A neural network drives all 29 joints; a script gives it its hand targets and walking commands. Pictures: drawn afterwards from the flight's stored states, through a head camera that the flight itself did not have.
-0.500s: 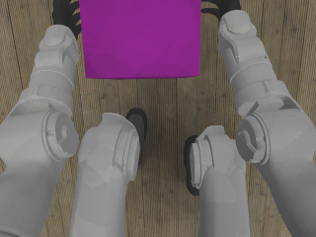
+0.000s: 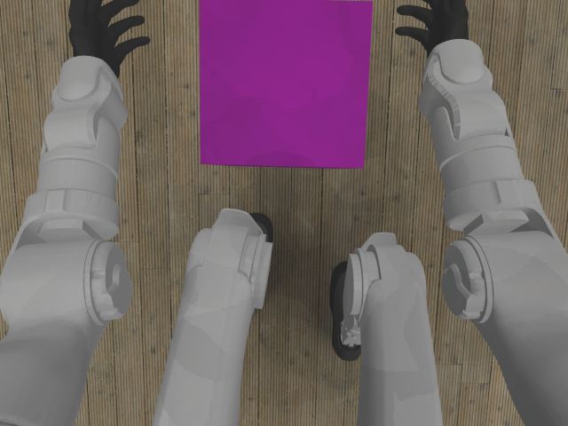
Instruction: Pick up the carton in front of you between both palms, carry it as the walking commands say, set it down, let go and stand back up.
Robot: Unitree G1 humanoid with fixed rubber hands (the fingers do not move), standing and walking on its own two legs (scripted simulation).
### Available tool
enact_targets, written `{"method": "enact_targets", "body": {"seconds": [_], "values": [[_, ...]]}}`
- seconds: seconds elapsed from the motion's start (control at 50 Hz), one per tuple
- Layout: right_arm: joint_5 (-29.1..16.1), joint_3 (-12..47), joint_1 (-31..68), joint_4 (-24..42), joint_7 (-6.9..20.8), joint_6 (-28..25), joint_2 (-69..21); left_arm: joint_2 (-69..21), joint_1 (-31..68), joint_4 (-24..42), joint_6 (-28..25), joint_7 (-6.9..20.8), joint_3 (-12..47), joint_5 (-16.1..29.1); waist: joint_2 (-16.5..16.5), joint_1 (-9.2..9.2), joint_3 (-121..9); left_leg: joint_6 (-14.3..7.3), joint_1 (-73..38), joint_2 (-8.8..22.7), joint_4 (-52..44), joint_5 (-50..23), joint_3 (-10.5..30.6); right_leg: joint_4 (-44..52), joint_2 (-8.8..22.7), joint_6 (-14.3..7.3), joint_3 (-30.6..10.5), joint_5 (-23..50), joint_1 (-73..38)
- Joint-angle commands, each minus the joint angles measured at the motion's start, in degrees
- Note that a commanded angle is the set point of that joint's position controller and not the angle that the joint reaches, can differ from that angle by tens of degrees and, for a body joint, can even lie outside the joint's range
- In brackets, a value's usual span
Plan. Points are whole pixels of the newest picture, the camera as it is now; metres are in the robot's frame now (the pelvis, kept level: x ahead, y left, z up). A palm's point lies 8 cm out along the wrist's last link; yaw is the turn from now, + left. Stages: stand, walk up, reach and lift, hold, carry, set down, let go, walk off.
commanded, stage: set down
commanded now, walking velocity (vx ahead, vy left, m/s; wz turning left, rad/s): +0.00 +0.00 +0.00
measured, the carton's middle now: (284, 104) +0.49 +0.08 -0.30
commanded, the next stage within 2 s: let go in 0.74 s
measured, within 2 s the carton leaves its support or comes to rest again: neither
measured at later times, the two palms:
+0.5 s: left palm out of the picture +0.48 +0.30 +0.02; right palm out of the picture +0.55 -0.10 +0.02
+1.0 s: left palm out of the picture +0.44 +0.29 +0.14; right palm out of the picture +0.50 -0.13 +0.15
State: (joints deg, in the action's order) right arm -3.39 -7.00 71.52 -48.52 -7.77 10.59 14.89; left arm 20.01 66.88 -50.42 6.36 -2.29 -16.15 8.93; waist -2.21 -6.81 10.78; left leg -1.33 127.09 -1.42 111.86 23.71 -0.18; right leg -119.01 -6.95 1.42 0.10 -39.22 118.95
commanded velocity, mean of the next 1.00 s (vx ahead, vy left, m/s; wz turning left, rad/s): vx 0.00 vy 0.00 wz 0.00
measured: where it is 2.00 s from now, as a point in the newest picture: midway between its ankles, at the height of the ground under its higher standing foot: (298, 303)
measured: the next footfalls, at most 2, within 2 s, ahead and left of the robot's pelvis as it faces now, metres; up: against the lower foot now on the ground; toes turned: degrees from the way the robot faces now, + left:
none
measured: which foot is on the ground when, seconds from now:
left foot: down 0.00-1.00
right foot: down 0.00-1.00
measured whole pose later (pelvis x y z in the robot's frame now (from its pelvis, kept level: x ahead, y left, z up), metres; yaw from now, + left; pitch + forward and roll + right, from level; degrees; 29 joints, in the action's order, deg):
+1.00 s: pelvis +0.07 +0.01 +0.26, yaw +1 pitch +39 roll -3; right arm 5.9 -11.3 39.2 -38.9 -5.8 6.9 6.8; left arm 14.0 36.0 -40.1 4.4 5.9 -16.6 -3.2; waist -1.2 -4.1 -4.5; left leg -1.9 79.8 -2.0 55.2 14.2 1.4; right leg -58.0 -4.9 1.2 -3.5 -23.8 73.1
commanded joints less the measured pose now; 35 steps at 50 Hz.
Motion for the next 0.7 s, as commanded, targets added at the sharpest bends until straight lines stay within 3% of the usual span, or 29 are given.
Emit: {"method": "enact_targets", "body": {"seconds": [0.0, 0.08, 0.18, 0.32, 0.5, 0.58, 0.68], "values": [[2.50, -5.38, 10.44, -0.33, 1.16, -1.58, 4.39, 3.29, 10.84, 3.81, -0.44, 0.83, -0.18, -2.88, 4.90, 0.34, -59.17, 3.66, -52.52, 0.06, -12.19, -8.62, -0.35, 18.73, 0.23, -0.97, 3.69, 3.52, -6.27], [2.49, -5.58, 8.21, -1.41, 1.54, -3.22, 4.20, 3.51, 7.80, 4.18, -1.40, 0.90, -2.32, -5.29, 5.40, -1.28, -61.86, 3.75, -56.28, -0.20, -14.70, -15.15, -0.57, 22.45, -0.04, -0.57, 3.01, 6.51, -6.62], [1.26, -2.77, 7.43, 5.75, 1.13, -3.53, 3.45, 5.40, 4.02, 9.76, -1.27, 1.25, -4.25, -5.15, 0.88, -2.77, -72.97, 3.20, -62.54, -0.72, -18.08, -23.19, -1.34, 27.27, -0.34, 0.36, 2.99, 12.31, -16.14], [1.25, -1.06, 6.80, 13.06, 1.06, -0.76, 2.60, 6.27, 0.99, 13.76, 1.07, 3.08, -4.71, -3.88, -3.36, -2.93, -76.60, 2.74, -64.50, -1.41, -24.94, -23.06, -2.46, 33.73, -0.25, 1.28, 3.34, 14.90, -27.33], [3.83, -4.34, -0.78, 8.49, 1.99, -0.96, 1.79, 3.89, -2.04, 11.69, 0.93, 5.08, -4.07, -5.02, 0.97, -0.31, -70.72, 3.21, -73.41, -1.14, -35.20, -24.34, -1.66, 45.03, 0.28, 1.23, 2.57, 15.71, -29.30], [4.21, -4.87, -2.53, 8.28, 2.74, -2.47, 1.18, 3.18, -3.72, 11.37, -0.27, 5.42, -4.76, -6.44, 2.24, -0.65, -69.31, 2.99, -78.69, -0.84, -39.52, -27.64, -0.74, 49.73, 0.57, 1.08, 1.80, 18.12, -31.27], [4.33, -4.44, -3.97, 8.52, 3.65, -3.66, 0.40, 2.71, -6.04, 11.53, -1.49, 5.42, -6.03, -8.10, 1.44, -1.34, -67.99, 2.47, -83.27, -0.46, -45.22, -30.00, 0.25, 55.53, 1.00, 1.02, 0.86, 20.61, -36.80]]}}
